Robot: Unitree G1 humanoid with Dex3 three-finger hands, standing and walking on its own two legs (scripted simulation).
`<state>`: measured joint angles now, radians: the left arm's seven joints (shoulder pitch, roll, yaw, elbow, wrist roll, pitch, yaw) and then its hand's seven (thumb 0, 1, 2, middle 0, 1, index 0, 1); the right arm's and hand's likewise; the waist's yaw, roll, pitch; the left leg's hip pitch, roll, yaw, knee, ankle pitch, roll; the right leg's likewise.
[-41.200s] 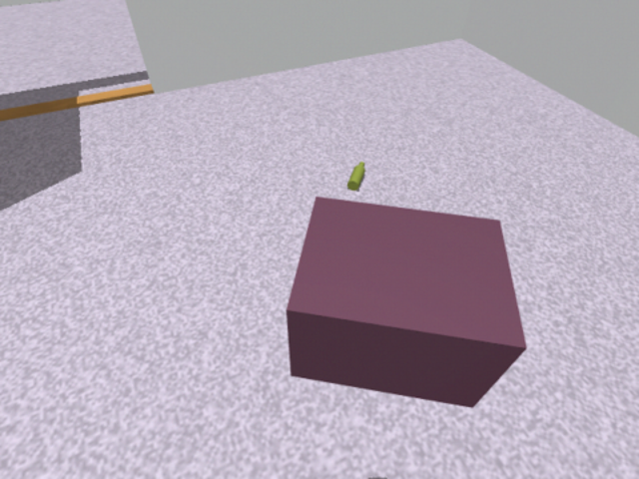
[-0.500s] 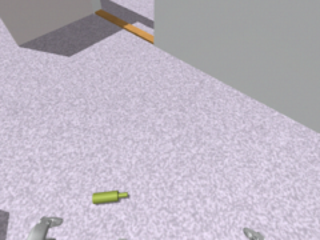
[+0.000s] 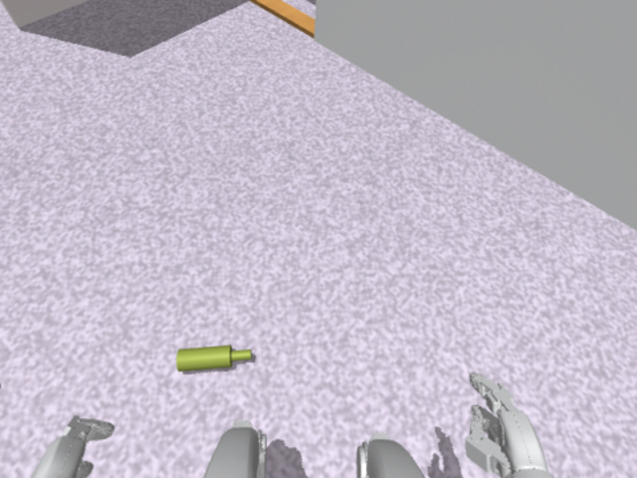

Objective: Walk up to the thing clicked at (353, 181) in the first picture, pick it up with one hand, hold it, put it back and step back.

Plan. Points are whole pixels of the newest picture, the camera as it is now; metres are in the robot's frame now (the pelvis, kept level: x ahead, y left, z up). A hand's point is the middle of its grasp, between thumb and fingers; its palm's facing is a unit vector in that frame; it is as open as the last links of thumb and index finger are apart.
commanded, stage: rise first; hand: left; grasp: from above
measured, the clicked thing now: (215, 357) +0.42 +0.25 -0.64
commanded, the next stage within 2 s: none
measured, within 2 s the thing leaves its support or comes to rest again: neither
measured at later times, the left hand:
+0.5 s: hand (139, 406) +0.26 +0.31 -0.33, palm faces -0.45 -0.36 -0.82, open 13.8 cm
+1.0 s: hand (159, 376) +0.33 +0.32 -0.44, palm faces -0.45 -0.06 -0.89, open 14.1 cm
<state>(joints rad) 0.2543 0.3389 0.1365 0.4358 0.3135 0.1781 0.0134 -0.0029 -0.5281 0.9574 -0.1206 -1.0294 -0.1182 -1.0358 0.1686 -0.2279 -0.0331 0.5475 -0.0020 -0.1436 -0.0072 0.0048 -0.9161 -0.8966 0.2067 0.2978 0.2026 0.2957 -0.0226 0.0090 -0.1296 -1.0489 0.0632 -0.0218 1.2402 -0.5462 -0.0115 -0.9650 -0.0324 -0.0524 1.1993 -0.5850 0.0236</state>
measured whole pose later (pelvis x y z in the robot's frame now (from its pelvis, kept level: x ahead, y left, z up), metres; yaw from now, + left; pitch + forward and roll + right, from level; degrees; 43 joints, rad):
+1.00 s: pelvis -0.09 +0.00 -0.30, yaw -7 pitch +32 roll -7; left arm -0.68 0.76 0.19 1.18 1.19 -0.31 0.29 0.00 -0.52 1.01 -0.08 -1.01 -0.08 -1.01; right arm 0.12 -0.27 -0.03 0.78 -0.10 -0.01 0.10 0.00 -0.90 -0.89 0.21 0.30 0.20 0.30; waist -0.09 -0.02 -0.08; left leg -2.23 0.07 -0.13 2.28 -0.63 0.00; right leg -2.11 0.00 -0.07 2.23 -0.70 0.03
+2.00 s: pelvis -0.08 +0.00 -0.35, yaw -10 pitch +31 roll -9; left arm -0.81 0.84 0.23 1.38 1.25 -0.30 0.39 0.00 -0.52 0.98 -0.08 -1.05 -0.09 -1.04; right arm 0.07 -0.26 0.04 0.78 -0.18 -0.02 0.14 0.00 -0.91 -0.90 0.21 0.30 0.20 0.30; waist -0.15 -0.05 -0.01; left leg -2.35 0.07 -0.19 2.45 -0.67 -0.01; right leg -2.21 0.02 -0.09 2.38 -0.72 0.04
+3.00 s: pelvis -0.08 +0.00 -0.36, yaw -11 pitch +30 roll -10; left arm -0.85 0.89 0.24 1.42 1.26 -0.29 0.40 0.00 -0.53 1.00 -0.09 -1.03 -0.09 -1.04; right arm 0.07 -0.27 0.09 0.78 -0.20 -0.04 0.16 0.00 -0.91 -0.90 0.21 0.30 0.20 0.30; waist -0.18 -0.06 0.00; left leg -2.37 0.06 -0.21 2.48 -0.67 -0.01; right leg -2.22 0.03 -0.10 2.40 -0.73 0.04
